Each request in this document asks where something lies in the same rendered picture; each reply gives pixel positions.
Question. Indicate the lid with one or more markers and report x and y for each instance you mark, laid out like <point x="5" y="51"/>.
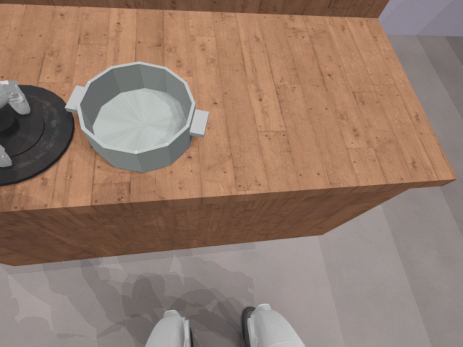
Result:
<point x="43" y="137"/>

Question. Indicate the robot right foot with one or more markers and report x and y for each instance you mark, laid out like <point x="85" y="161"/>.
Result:
<point x="246" y="314"/>

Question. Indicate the robot left hand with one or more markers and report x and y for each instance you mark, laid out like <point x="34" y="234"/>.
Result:
<point x="12" y="94"/>

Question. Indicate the pot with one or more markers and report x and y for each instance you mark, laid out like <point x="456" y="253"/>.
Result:
<point x="138" y="116"/>

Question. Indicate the knob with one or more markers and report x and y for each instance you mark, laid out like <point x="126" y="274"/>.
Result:
<point x="9" y="124"/>

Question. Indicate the table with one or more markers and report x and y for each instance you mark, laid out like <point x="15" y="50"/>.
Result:
<point x="312" y="122"/>

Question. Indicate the left robot shin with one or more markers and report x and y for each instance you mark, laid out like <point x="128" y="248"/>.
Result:
<point x="171" y="313"/>

